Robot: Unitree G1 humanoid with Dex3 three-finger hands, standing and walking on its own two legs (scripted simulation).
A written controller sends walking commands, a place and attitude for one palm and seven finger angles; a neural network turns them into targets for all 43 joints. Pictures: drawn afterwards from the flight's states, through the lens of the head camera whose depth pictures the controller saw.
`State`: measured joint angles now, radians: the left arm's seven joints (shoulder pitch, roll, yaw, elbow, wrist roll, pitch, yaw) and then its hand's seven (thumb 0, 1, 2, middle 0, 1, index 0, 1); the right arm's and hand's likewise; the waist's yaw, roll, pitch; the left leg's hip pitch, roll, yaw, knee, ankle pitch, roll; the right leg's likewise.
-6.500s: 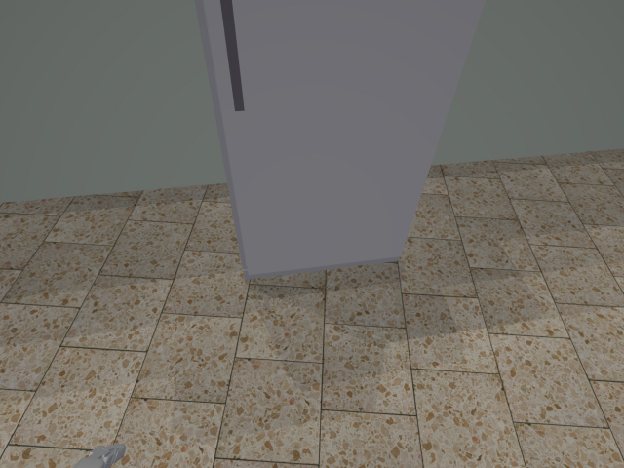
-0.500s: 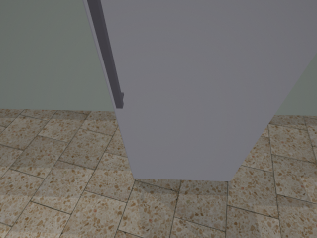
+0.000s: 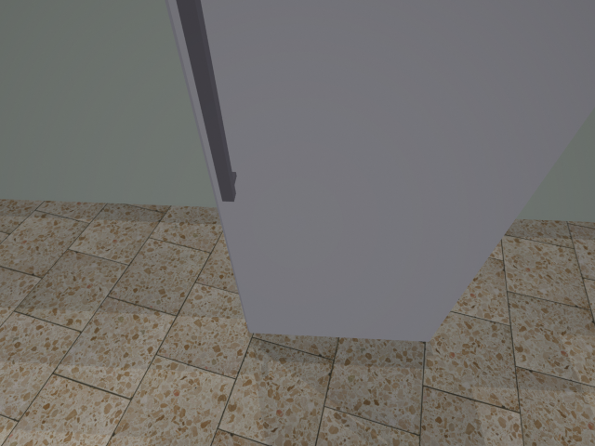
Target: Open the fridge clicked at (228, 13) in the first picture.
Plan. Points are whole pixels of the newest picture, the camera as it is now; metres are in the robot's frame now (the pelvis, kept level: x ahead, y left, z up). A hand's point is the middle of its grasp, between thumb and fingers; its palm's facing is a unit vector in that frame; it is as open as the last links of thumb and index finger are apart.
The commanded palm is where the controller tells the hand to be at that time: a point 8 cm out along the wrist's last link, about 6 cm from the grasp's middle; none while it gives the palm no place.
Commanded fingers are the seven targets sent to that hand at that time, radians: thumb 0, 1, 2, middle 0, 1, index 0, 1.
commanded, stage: raise the hand to about handle height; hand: left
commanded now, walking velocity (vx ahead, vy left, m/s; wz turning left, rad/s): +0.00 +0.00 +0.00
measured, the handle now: (204, 52) +0.52 +0.16 +0.27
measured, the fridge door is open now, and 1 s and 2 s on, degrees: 0 0 0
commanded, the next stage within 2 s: none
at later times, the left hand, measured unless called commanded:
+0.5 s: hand out of the picture +0.12 +0.23 -0.01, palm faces +0.18 -0.98 -0.03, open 9.2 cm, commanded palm +0.13 +0.27 +0.02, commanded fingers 0.00 0.27 0.63 -0.25 -0.70 -0.25 -0.70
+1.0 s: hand (66, 352) +0.19 +0.27 +0.09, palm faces +0.09 -0.99 -0.08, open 12.2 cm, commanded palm +0.16 +0.32 +0.10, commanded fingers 0.00 -0.31 0.38 -0.29 -1.08 -0.29 -1.08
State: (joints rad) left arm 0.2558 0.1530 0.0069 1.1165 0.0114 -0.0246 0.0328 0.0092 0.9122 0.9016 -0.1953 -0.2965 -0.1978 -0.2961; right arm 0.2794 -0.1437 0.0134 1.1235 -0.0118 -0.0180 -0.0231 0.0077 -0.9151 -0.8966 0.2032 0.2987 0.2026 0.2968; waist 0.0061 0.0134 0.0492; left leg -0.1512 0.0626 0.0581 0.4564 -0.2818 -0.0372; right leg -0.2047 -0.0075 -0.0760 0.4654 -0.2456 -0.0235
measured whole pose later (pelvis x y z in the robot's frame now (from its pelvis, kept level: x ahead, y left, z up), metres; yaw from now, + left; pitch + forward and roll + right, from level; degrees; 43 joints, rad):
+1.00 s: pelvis -0.03 +0.03 -0.03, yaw +3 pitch +1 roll -2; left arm 0.24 0.31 0.30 -0.09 -0.31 -0.13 -0.31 0.00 -0.09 0.48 -0.26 -0.93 -0.27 -0.93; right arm 0.30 -0.30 0.05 0.64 0.05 -0.33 -0.07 0.02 -0.91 -0.90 0.21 0.30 0.21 0.30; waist 0.04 0.03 -0.03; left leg -0.38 0.03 0.01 0.77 -0.40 0.01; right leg -0.38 -0.05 -0.10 0.70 -0.32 0.01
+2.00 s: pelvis -0.02 +0.01 +0.00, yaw +2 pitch -5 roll +0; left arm -0.18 0.46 0.49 0.14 -0.30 0.21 -0.42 -0.01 -0.50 0.30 -0.30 -1.20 -0.30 -1.20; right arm 0.23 -0.28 0.10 0.62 0.08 -0.23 -0.10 0.02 -0.91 -0.90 0.21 0.30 0.21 0.30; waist 0.07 0.05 -0.01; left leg -0.12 0.04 0.03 0.48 -0.28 -0.02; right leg -0.15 -0.03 -0.09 0.45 -0.23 -0.01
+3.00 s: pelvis -0.01 +0.02 +0.00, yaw +1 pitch -1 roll +0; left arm -0.46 0.42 0.35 0.42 -0.23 0.17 -0.34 -0.01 -0.50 0.30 -0.30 -1.20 -0.30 -1.20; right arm 0.24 -0.28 0.08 0.64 0.08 -0.20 -0.11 0.02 -0.91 -0.90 0.21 0.30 0.21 0.30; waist 0.02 0.04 -0.01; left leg -0.16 0.04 0.04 0.46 -0.28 -0.01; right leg -0.20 -0.03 -0.08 0.45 -0.23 0.00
